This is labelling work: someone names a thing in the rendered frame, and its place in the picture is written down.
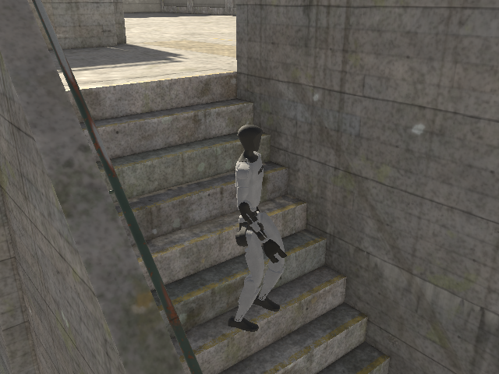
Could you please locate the right robot thigh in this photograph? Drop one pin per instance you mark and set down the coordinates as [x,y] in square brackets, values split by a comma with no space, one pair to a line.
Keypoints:
[254,253]

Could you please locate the right robot forearm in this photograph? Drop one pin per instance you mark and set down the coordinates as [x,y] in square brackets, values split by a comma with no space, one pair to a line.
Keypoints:
[244,209]

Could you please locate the right robot hand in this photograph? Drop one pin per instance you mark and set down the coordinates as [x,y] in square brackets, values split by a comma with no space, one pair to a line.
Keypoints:
[271,248]

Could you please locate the right robot upper arm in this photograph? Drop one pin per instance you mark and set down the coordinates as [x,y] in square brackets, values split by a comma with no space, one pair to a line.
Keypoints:
[243,176]

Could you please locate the robot left foot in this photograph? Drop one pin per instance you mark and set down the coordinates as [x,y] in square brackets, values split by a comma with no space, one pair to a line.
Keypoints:
[267,304]

